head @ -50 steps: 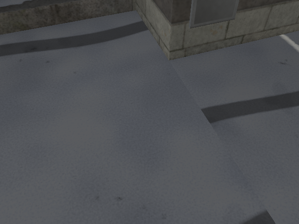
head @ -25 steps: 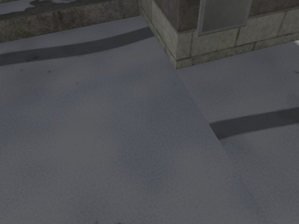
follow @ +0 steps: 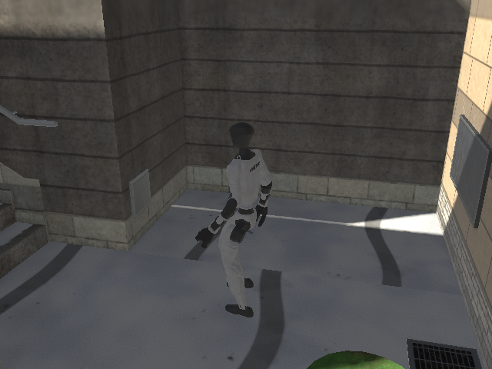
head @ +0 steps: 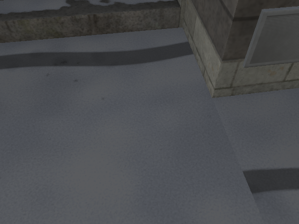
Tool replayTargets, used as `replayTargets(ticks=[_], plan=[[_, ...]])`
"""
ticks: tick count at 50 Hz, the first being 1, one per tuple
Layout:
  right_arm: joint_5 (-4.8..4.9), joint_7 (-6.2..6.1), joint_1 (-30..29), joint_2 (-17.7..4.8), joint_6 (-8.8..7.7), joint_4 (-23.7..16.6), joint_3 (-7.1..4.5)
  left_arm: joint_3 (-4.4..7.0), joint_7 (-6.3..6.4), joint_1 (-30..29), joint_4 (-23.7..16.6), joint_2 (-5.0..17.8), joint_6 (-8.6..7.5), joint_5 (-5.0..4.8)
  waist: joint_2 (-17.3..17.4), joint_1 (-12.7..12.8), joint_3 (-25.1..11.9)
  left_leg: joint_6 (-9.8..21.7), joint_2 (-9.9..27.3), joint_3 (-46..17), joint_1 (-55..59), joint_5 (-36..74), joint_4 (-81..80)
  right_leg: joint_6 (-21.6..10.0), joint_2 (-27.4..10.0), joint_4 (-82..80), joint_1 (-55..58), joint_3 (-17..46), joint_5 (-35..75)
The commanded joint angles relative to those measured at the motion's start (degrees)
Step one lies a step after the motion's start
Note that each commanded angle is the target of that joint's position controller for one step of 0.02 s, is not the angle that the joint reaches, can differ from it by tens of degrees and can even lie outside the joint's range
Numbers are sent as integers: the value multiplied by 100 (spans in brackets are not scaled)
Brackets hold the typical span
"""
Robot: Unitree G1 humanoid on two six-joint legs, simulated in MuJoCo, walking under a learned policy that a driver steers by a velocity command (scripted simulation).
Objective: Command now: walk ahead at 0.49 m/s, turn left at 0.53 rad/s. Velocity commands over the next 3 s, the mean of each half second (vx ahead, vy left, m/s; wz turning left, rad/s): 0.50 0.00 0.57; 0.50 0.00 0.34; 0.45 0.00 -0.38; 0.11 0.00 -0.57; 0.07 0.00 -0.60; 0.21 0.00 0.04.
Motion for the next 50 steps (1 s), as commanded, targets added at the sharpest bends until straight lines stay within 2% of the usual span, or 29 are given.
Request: replayTargets(ticks=[1, 5, 9, 11, 13, 14, 15, 16, 17, 18, 19, 20, 21, 22, 24, 27, 30, 33, 38, 40, 41, 42, 43, 44, 45, 46, 47, 48, 50], plan=[[30, -31, 245, -738, -88, -319, -149, 113, -18, -244, -399, 472, 75, -8, 209, 18, 124, 399, 1582, -1737, -343, 919, -1062, 182, 44, -687, -159, -193, 884], [19, -78, 779, -767, -57, -271, -159, 108, -71, -915, -633, 504, 89, -27, 336, -302, -17, 147, 1566, -1880, 560, 1472, -748, 214, 218, -1320, -599, -160, 1383], [-61, -149, 1148, -772, -30, -251, -154, 40, -121, -1625, -931, 487, 36, -64, 479, -527, 59, 229, 1591, -2082, 1202, 2255, -371, 172, 472, -1949, -749, -218, 1071], [-99, -180, 1177, -822, -21, -265, -165, 14, -132, -1771, -1059, 500, -19, -105, 579, -527, 38, 245, 1653, -2204, 1370, 2713, -138, 79, 612, -2307, -507, -235, 879], [-93, -221, 868, -912, -19, -352, -187, 33, -103, -1404, -1028, 597, -73, -145, 674, -251, -40, 100, 1657, -2252, 1106, 3072, 106, -65, 734, -2794, 436, -181, 700], [-86, -209, 599, -981, -34, -425, -198, 80, -55, -880, -887, 709, -100, -163, 681, 25, -232, -51, 1542, -2183, 787, 3625, 472, -173, 892, -3026, 1363, -218, 478], [-51, -154, 454, -1038, -77, -454, -203, 156, 13, -133, -672, 882, -148, -175, 528, 368, -635, -187, 1319, -2063, 559, 3964, 1237, -304, 938, -3321, 2454, -244, 604], [18, -77, 335, -974, -149, -534, -188, 251, 118, 771, -515, 1158, -225, -107, 310, 789, -1229, -305, 1059, -1875, -154, 3169, 2388, -529, 322, -3375, 3914, 275, 451], [167, -80, 590, -461, -193, -720, -71, 368, 231, 1546, -497, 1613, -219, 56, -629, 874, -2112, -440, 618, -1149, -1299, 278, 4024, -868, -1335, -3406, 5419, 1986, -314], [147, -115, 1030, -601, -140, -837, -82, 423, 194, 1335, -506, 1720, -132, 9, -1552, 489, -2449, -478, 180, -663, -2377, -2269, 5042, -1463, -2082, -3999, 5629, 4196, -527], [-44, -153, 863, -861, -37, -648, -118, 372, 155, 936, -554, 1182, -87, -51, -619, 322, -1529, -480, 751, -579, -2754, -1688, 5437, -1441, -1878, -4094, 4745, 3750, -1070], [-116, -88, 408, -803, -2, -668, -109, 267, 123, 641, -585, 729, -93, -91, -22, 336, -844, -523, 909, -482, -2691, -1213, 5295, -1310, -1531, -4266, 3956, 2824, -881], [-124, -33, 202, -672, 29, -719, -101, 216, 99, 520, -532, 568, -111, -67, 61, 236, -463, -551, 1069, -424, -2600, -1008, 5053, -1144, -1247, -4488, 3398, 2119, -379], [-190, 27, 80, -628, 89, -781, -105, 202, 105, 602, -430, 556, -155, -77, -175, 170, -295, -582, 1198, -382, -2526, -950, 4876, -1055, -1057, -4609, 3089, 1638, 89], [-216, 119, 58, -520, 211, -827, -83, 212, 61, 809, -258, 577, -269, -143, -393, 85, -275, -600, 1241, -259, -2431, -860, 4824, -990, -896, -4738, 2874, 1003, 989], [-221, 219, -460, -431, 274, -1083, -49, 241, 11, 1024, -102, 613, -380, -205, -406, 79, -217, -620, 1353, -213, -2902, -402, 4700, -1022, -906, -4951, 2964, 384, 1627], [-201, 282, -1088, -384, 269, -1348, -4, 235, 1, 1225, 38, 595, -363, -182, -371, 147, -75, -678, 1387, -74, -3221, 227, 4166, -965, -775, -5025, 3025, -244, 2068], [-177, 340, -1700, -222, 210, -1545, 106, 230, -12, 1449, 185, 637, -350, -170, -353, 291, 32, -646, 1324, 167, -2869, 900, 2974, -841, -586, -5021, 2964, -727, 2248], [-228, 323, -2426, -247, 167, -1755, 193, 247, 37, 2019, 541, 873, -253, -166, -362, 493, 219, -415, 1159, 611, -2377, 364, 1642, -860, -888, -4909, 3638, -853, 2655], [-272, 257, -2281, -321, 130, -1699, 173, 249, 65, 2124, 685, 990, -170, -162, -444, 367, 59, -228, 909, 785, -1880, -221, 1318, -836, -956, -4292, 3994, -966, 4113], [-292, 222, -1846, -389, 87, -1547, 138, 247, 75, 2153, 747, 1047, -127, -165, -482, 162, -223, -110, 725, 833, -1292, -353, 1097, -800, -932, -3635, 4077, -1046, 4838], [-334, 172, -990, -497, 16, -1231, 73, 224, 85, 2139, 773, 1036, -85, -203, -352, -217, -711, 34, 573, 857, -134, -93, 672, -699, -786, -2621, 3788, -1256, 4848], [-430, 92, -27, -844, -25, -956, -50, 166, 83, 2056, 621, 908, -99, -238, -97, -604, -1362, 279, 1355, -17, 1454, -298, 709, -589, -644, -1272, 2672, -1299, 3316], [-432, -1, 403, -1444, -16, -909, -192, 2, -39, 2369, 276, 214, -131, -350, 1309, -457, -2182, 1045, 3338, -2892, 3390, -245, 464, -291, 295, 899, 300, -1393, -1060], [-153, -67, 564, -1431, 57, -899, -240, 212, 20, 1943, 288, 892, -105, -255, 792, -623, -2236, 1169, 3476, -3609, 3091, 397, -26, -299, 532, 1713, -231, -519, -1793], [-91, -90, 92, -1211, 44, -832, -187, 228, 15, 1501, 156, 870, -117, -282, 518, -393, -1340, 965, 3168, -2444, 2422, 908, -76, -377, 234, 1646, -526, -228, -1274], [-99, -74, -231, -861, -13, -821, -99, 175, -4, 1412, 183, 700, -148, -311, 336, -181, -812, 722, 2913, -1805, 1563, 1261, -292, -401, 107, 1225, -288, -179, -954], [-106, -65, -476, -642, -68, -810, -38, 180, -17, 1484, 288, 620, -94, -275, 257, 49, -510, 443, 2657, -1313, 960, 1331, -521, -389, -2, 842, 51, -139, -802], [-97, -70, -639, -392, -164, -752, 42, 178, -80, 1837, 496, 451, 95, -132, 426, 315, -343, 205, 2403, -728, 226, 1316, -896, -315, 22, 579, 641, -118, -608]])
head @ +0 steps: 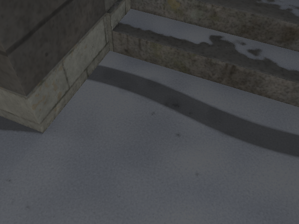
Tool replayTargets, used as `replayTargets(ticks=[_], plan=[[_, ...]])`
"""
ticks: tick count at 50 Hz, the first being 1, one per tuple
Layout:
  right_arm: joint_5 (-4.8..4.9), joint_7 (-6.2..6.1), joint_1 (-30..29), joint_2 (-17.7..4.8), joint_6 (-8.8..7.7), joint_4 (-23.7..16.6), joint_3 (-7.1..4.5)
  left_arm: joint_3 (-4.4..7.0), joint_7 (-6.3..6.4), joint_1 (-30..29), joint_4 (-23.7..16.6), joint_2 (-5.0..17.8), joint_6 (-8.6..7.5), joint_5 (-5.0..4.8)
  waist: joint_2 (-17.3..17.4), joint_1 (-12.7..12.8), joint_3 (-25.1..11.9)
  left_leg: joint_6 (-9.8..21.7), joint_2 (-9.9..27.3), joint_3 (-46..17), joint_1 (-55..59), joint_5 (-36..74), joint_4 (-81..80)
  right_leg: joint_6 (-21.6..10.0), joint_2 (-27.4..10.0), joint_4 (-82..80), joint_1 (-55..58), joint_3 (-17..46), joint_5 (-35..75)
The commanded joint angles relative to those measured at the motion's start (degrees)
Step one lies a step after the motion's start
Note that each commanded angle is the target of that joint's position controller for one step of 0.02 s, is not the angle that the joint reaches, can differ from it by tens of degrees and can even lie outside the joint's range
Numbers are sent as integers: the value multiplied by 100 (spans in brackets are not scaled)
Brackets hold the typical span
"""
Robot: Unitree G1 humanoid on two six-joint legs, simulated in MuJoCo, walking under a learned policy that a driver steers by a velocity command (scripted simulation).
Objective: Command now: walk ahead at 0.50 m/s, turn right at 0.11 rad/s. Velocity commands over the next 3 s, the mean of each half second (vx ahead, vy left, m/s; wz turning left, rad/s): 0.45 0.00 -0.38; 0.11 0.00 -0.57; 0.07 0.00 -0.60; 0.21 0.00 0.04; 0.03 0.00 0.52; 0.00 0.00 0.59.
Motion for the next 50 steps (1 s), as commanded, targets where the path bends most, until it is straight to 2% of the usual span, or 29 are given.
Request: replayTargets(ticks=[1, 3, 6, 10, 13, 15, 17, 18, 19, 20, 21, 22, 23, 24, 25, 26, 27, 28, 31, 32, 35, 39, 44, 46, 47, 48, 49, 50], plan=[[49, -44, 493, -500, -208, -49, -139, 139, -83, 448, -122, 391, 119, 101, 442, -87, -283, 639, 1633, -1267, 778, 1503, -1580, 6, -171, -36, -735, 328, 369], [75, -47, 630, -595, -284, 78, -169, 168, -139, 143, -201, 343, 168, 102, 456, -67, -71, 591, 1595, -937, 725, 1399, -1841, 32, -201, -190, -1073, 371, 806], [55, -58, 876, -560, -312, 226, -154, 187, -156, -479, -375, 330, 180, 86, 422, -178, 179, 497, 1529, -512, 893, 1511, -1973, 80, -193, -648, -1646, 409, 1471], [68, -97, 1055, -570, -329, 368, -121, 111, -205, -1206, -607, 219, 139, 95, 444, -318, 300, 342, 1453, 42, 1123, 2020, -1913, 51, -102, -1741, -1609, 77, 2215], [54, -170, 1418, -639, -294, 558, -118, 52, -255, -1799, -853, 184, 121, 123, 410, -513, 412, 277, 1596, 274, 1655, 2550, -1747, -90, -26, -2417, -1626, -284, 2182], [30, -214, 1539, -710, -248, 657, -123, 45, -270, -1946, -961, 197, 109, 132, 425, -520, 399, 214, 1689, 423, 2060, 3255, -1427, -251, 105, -2734, -1515, -482, 1810], [11, -255, 1453, -855, -205, 678, -144, 79, -241, -1734, -946, 268, 117, 138, 568, -356, 169, 132, 1734, 622, 2296, 4945, -749, -481, 427, -2885, -982, -739, 1247], [2, -283, 1375, -933, -167, 680, -165, 111, -211, -1385, -857, 322, 107, 166, 639, -192, -7, 96, 1724, 713, 2334, 5857, -97, -596, 652, -2925, -596, -852, 960], [1, -299, 1307, -1008, -115, 658, -191, 169, -181, -768, -680, 422, 60, 196, 640, 45, -343, 65, 1689, 752, 2228, 6119, 889, -719, 858, -3143, 43, -845, 914], [67, -300, 1207, -1050, -88, 601, -202, 264, -140, 36, -432, 589, -18, 274, 502, 431, -790, -59, 1525, 832, 1654, 5236, 2236, -892, 899, -3736, 1193, -624, 1490], [113, -277, 1244, -843, -126, 389, -156, 440, -63, 600, -341, 1167, -52, 304, -140, 589, -1392, -261, 1125, 874, 246, 2225, 4140, -1259, -312, -3652, 2677, 773, 2781], [250, -216, 1610, -445, -146, 50, -90, 596, -31, 269, -515, 1791, 5, 162, -1364, 116, -2146, -560, -161, 255, -1856, -2389, 6258, -2511, -2050, -3889, 4179, 3788, 5619], [87, -212, 1160, -786, -143, 47, -143, 616, 2, 317, -521, 1631, 75, -110, -87, 319, -2153, -554, 306, -701, -2122, -1805, 6252, -2476, -1814, -3971, 3891, 3140, 6091], [146, -203, 787, -677, -174, -105, -110, 533, 48, -92, -538, 1345, 100, -115, -41, 178, -1348, -557, 523, -696, -2281, -1379, 5931, -2250, -1628, -4113, 3154, 2475, 5990], [114, -211, 719, -665, -177, -85, -115, 436, 63, -377, -543, 986, 133, -100, 323, -57, -676, -583, 687, -657, -2138, -1197, 5339, -1860, -1253, -4378, 2305, 2009, 5648], [11, -205, 638, -687, -85, -125, -136, 383, 89, -579, -581, 805, 146, -128, 336, -214, -406, -642, 771, -685, -1941, -1129, 4899, -1618, -928, -4545, 1777, 1708, 5386], [-54, -188, 792, -628, 46, -111, -127, 342, 97, -737, -620, 727, 154, -110, 244, -378, -397, -704, 761, -664, -1611, -1077, 4620, -1505, -718, -4652, 1381, 1446, 5338], [-77, -180, 855, -563, 157, -130, -126, 343, 77, -703, -622, 783, 123, -75, 204, -432, -474, -755, 690, -614, -1437, -1025, 4403, -1446, -622, -4639, 1204, 1345, 5587], [-42, -187, 822, -468, 292, -241, -109, 417, 44, -583, -631, 1057, 73, -17, 43, -470, -744, -845, 599, -535, -1406, -692, 3848, -1315, -405, -4535, 1128, 1197, 5919], [-71, -194, 682, -484, 315, -339, -112, 428, 82, -500, -594, 1097, 99, -45, -29, -426, -754, -896, 619, -562, -1514, -583, 3648, -1271, -402, -4560, 1164, 1334, 5665], [-31, -209, 230, -606, 383, -538, -134, 442, 140, -342, -609, 1128, 205, -44, -225, -258, -743, -954, 632, -653, -1768, -309, 3228, -1117, -355, -4564, 1350, 1617, 4764], [32, -224, -281, -679, 418, -720, -126, 469, 140, -201, -695, 1139, 307, 10, -382, -46, -605, -883, 538, -761, -1863, -288, 2706, -999, -327, -4444, 1554, 1998, 3960], [125, -279, -461, -762, 350, -872, -96, 514, 143, -177, -809, 1243, 401, 87, -510, 22, -503, -706, 253, -885, -1473, -923, 1963, -1079, -438, -4039, 1753, 2648, 4337], [172, -302, -294, -799, 300, -872, -86, 524, 137, -345, -881, 1271, 430, 74, -574, -68, -488, -611, 150, -942, -995, -1029, 1338, -971, -381, -3911, 1718, 2923, 4317], [155, -330, -218, -797, 268, -869, -60, 527, 140, -583, -941, 1284, 425, 56, -527, -187, -472, -565, 97, -912, -548, -914, 770, -834, -280, -3854, 1581, 3004, 4126], [150, -345, 170, -801, 227, -791, -82, 515, 141, -739, -987, 1256, 447, -25, -557, -411, -440, -511, 149, -931, 68, -340, -132, -580, -49, -3659, 1277, 2983, 3518], [48, -406, 367, -1045, 175, -782, -133, 459, 188, -728, -1033, 1068, 451, -99, -57, -448, -530, -407, 781, -1380, 875, 128, -787, -258, 252, -3188, 710, 2734, 2292], [13, -462, 46, -1529, 201, -957, -197, 329, 206, -219, -1101, 547, 444, -123, 1388, -27, -658, 61, 2333, -2838, 1573, 1809, -893, 94, 1058, -1980, -163, 1553, -535]])
Over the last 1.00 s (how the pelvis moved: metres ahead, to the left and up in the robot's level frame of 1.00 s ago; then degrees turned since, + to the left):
0.50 0.09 0.00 28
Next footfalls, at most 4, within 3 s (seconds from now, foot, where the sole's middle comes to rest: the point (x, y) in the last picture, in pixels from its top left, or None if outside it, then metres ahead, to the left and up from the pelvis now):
0.42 right None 0.35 -0.13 -0.78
0.98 left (156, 219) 0.49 0.00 -0.78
1.44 right None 0.31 -0.12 -0.78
1.92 left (205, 196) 0.60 -0.22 -0.78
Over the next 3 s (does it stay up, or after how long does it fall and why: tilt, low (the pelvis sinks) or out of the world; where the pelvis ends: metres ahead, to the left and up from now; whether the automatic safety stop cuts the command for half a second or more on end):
stays up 0.48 -0.20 0.00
